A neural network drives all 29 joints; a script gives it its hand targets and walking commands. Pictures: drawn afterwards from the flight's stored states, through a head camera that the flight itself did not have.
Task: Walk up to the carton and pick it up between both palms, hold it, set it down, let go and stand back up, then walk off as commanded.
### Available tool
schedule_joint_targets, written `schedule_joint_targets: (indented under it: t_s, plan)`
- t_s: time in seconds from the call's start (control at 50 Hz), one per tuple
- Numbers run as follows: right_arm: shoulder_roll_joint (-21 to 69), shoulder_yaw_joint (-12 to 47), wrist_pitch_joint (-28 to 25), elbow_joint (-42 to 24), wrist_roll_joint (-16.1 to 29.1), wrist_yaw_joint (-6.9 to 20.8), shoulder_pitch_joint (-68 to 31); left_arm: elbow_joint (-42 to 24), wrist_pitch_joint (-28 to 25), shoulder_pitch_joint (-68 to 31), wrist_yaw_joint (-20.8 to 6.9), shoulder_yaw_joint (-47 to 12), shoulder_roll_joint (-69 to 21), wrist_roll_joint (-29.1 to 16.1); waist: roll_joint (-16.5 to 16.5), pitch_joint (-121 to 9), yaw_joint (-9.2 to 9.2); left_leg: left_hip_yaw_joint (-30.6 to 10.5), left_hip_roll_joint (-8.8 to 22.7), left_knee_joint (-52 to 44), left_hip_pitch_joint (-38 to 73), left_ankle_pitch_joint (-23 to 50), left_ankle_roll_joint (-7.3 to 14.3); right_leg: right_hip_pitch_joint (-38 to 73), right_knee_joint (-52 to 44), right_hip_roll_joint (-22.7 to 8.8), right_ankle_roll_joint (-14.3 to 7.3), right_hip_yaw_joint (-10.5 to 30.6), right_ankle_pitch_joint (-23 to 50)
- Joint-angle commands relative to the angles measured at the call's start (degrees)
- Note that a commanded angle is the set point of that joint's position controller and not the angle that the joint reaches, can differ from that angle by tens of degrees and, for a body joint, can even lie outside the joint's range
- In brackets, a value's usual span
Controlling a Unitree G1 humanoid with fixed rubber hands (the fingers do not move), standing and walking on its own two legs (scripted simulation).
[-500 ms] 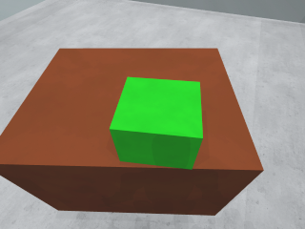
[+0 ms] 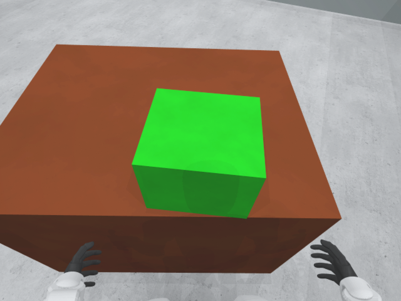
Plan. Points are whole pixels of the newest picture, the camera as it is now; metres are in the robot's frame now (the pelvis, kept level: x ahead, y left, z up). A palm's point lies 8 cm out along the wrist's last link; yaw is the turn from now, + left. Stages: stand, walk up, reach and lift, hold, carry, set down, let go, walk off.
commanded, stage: reach and lift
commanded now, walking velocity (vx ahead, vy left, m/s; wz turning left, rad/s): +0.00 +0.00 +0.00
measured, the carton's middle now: (201, 153) +0.43 +0.00 +0.00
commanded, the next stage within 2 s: none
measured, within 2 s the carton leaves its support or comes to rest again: neither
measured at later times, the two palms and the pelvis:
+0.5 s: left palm (62, 281) +0.17 +0.28 -0.05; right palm (330, 286) +0.14 -0.23 -0.05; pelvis +0.01 +0.02 +0.02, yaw -2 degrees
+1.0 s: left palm (59, 273) +0.18 +0.28 -0.02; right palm (311, 265) +0.17 -0.19 -0.02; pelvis +0.01 +0.02 +0.02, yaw -2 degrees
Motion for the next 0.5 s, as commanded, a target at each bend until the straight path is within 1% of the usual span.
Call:
schedule_joint_targets:
  t_s: [0.0,0.02,0.04,0.08,0.1,0.12,0.14,0.16,0.18,0.2,0.24,0.26,0.32,0.34,0.36,0.38,0.4,0.42,0.46,0.48]
  plan:
    - [-9.22,-2.74,-1.94,-7.25,-0.24,-1.07,0.32,-6.14,-2.18,0.50,1.02,5.17,11.21,0.49,2.09,-11.06,1.58,4.99,-4.43,-6.16,2.39,15.29,-0.56,4.75,-6.52,0.21,1.80,0.17,21.42]
    - [-9.19,-2.91,-2.22,-7.60,-0.21,-0.66,0.40,-7.14,-2.58,0.04,1.32,4.89,10.92,-0.26,3.17,-11.21,1.69,4.94,-4.20,-6.92,2.82,15.96,-0.61,4.79,-6.90,0.39,1.60,-0.01,20.21]
    - [-8.28,-3.01,-2.57,-8.63,-0.41,-0.59,0.59,-7.03,-3.39,0.27,1.57,4.78,10.62,-0.77,3.52,-11.41,1.89,5.00,-4.08,-7.42,3.68,16.51,-0.85,4.22,-7.43,0.86,1.41,0.07,20.04]
    - [-8.35,-3.72,-2.87,-9.87,-0.90,-0.35,1.87,-8.40,-4.49,0.41,1.74,3.55,10.01,-2.23,4.13,-11.11,1.31,5.06,-4.10,-8.09,4.99,16.69,-1.26,3.06,-8.44,1.39,1.25,-0.29,18.68]
    - [-8.14,-4.27,-2.97,-10.17,-1.40,-0.39,2.31,-8.49,-5.10,0.44,1.75,2.95,9.68,-3.16,3.34,-10.60,1.14,5.10,-3.80,-8.83,5.33,16.36,-1.24,2.99,-9.00,1.43,0.96,-0.55,17.93]
    - [-8.05,-4.41,-3.43,-11.08,-1.28,-0.41,2.82,-9.63,-5.79,0.35,1.97,2.70,9.53,-3.63,3.74,-11.39,0.80,4.98,-3.69,-8.90,5.33,16.48,-1.33,2.93,-9.32,1.66,0.72,-0.66,17.46]
    - [-7.42,-4.09,-3.80,-12.02,-0.87,-0.48,2.84,-10.15,-6.74,0.44,2.05,2.52,9.70,-4.18,5.09,-11.72,0.92,4.99,-3.90,-9.18,5.67,17.35,-1.38,3.14,-9.74,1.68,0.71,-0.54,17.75]
    - [-7.26,-4.35,-4.13,-12.94,-1.10,-0.50,4.23,-10.22,-7.30,1.42,2.07,2.17,9.31,-4.65,3.87,-11.69,0.86,4.97,-3.68,-9.69,6.36,17.44,-1.55,3.10,-10.15,1.80,0.73,-0.56,18.06]
    - [-6.88,-4.24,-4.41,-13.46,-0.72,-0.68,4.25,-10.82,-8.08,1.13,2.10,1.72,9.45,-5.00,4.22,-11.98,0.34,5.13,-3.91,-10.07,6.65,17.99,-1.69,3.23,-10.59,2.02,0.82,-0.77,18.05]
    - [-7.06,-4.68,-4.46,-13.89,-1.10,-0.76,4.80,-10.53,-8.42,2.02,2.05,1.59,8.78,-5.58,4.43,-11.50,0.56,4.99,-3.88,-10.57,6.88,18.39,-1.78,3.27,-10.95,2.02,0.56,-0.64,18.27]
    - [-6.29,-4.53,-4.71,-15.58,-1.11,-1.03,5.94,-11.02,-9.58,2.51,1.86,1.31,8.81,-5.96,4.05,-11.05,0.39,5.22,-4.02,-11.72,7.48,17.79,-1.81,3.81,-12.23,2.18,0.68,-0.66,17.32]
    - [-5.92,-4.48,-4.84,-16.07,-0.79,-1.20,6.17,-11.22,-10.12,2.91,1.87,0.93,8.45,-6.24,4.51,-11.22,0.49,5.12,-4.12,-12.03,7.58,18.43,-1.83,4.22,-12.27,2.05,0.54,-0.76,17.93]
    - [-5.21,-4.45,-4.59,-18.13,-1.12,-1.73,7.32,-10.32,-11.20,4.28,1.77,0.89,8.40,-6.51,2.86,-9.60,0.52,4.87,-4.03,-13.57,7.97,16.90,-1.82,5.27,-13.68,2.56,0.74,-0.88,15.55]
    - [-4.71,-4.52,-4.79,-19.82,-1.11,-2.05,7.99,-10.28,-11.69,4.75,1.39,0.83,8.21,-7.02,2.03,-9.31,0.21,4.95,-3.98,-14.14,8.23,15.96,-1.43,5.29,-14.07,2.55,0.75,-0.91,14.73]
    - [-4.17,-4.46,-4.69,-20.65,-1.32,-2.20,8.08,-10.42,-12.27,4.07,1.36,0.66,8.01,-7.27,1.94,-9.16,0.37,5.13,-4.15,-14.58,7.91,16.12,-1.50,5.36,-14.56,2.66,0.88,-0.76,14.81]
    - [-3.64,-4.27,-4.64,-21.55,-1.12,-2.40,8.27,-10.65,-12.81,4.35,1.31,0.92,8.34,-7.55,2.22,-8.39,0.91,5.07,-4.26,-15.12,7.38,15.78,-1.42,5.45,-14.89,2.43,1.01,-0.38,14.15]
    - [-3.80,-4.40,-4.62,-21.54,-1.22,-2.41,8.85,-11.41,-13.24,4.86,1.38,0.69,7.77,-7.28,2.63,-8.36,0.29,5.00,-3.97,-15.72,8.34,15.28,-1.48,5.47,-15.07,2.64,0.76,-0.84,13.04]
    - [-3.11,-4.34,-4.54,-22.54,-0.85,-2.43,8.45,-11.16,-13.60,4.20,1.38,0.61,7.63,-7.55,2.76,-7.84,0.75,4.97,-4.14,-16.21,7.96,14.70,-1.34,5.13,-15.62,2.54,0.82,-0.54,11.95]
    - [-2.20,-4.13,-4.13,-23.32,-0.81,-2.52,8.99,-11.63,-14.44,4.39,1.63,0.29,7.58,-8.02,3.43,-6.79,0.87,4.74,-3.79,-16.93,6.96,13.13,-1.47,5.21,-15.98,2.45,0.41,-0.61,9.79]
    - [-1.24,-3.84,-3.90,-24.50,-0.65,-2.59,9.45,-10.64,-15.06,5.26,1.58,0.50,7.36,-8.10,3.71,-6.72,1.36,4.69,-3.84,-17.25,6.89,12.83,-1.47,5.43,-16.25,2.49,0.26,0.07,9.03]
